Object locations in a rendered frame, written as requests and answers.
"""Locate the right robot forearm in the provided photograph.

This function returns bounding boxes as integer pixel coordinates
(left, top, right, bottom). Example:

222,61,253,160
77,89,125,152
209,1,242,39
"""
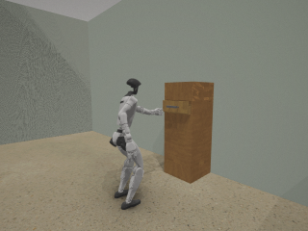
119,113,132,142

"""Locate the left robot forearm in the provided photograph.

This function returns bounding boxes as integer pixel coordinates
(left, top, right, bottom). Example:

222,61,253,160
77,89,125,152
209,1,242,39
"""
141,108,156,116

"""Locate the right robot upper arm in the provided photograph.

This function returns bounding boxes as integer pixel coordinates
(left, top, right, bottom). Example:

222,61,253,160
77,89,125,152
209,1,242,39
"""
117,95,138,120

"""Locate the right robot shin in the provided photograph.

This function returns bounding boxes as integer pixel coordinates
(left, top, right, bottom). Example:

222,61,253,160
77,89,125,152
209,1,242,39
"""
125,167,144,204

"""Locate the robot left foot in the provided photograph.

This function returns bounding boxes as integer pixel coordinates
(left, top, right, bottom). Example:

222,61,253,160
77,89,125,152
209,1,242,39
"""
114,189,129,198

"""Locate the handle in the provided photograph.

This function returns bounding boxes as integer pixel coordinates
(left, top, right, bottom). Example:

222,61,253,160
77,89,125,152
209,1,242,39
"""
167,105,179,109

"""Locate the robot right hand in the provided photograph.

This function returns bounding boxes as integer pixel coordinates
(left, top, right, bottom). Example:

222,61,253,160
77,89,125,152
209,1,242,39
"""
125,141,138,163

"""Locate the robot left hand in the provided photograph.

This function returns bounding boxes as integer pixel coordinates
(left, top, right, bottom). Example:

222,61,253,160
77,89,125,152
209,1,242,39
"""
155,108,164,116

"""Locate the drawer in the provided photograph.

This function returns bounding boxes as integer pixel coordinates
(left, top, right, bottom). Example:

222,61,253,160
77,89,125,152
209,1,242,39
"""
163,100,192,115

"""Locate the cabinet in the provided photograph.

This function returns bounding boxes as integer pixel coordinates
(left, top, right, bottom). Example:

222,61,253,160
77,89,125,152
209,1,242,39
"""
164,81,214,184

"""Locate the left robot upper arm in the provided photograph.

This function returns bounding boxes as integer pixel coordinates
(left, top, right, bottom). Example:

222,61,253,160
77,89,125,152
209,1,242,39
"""
136,106,143,113

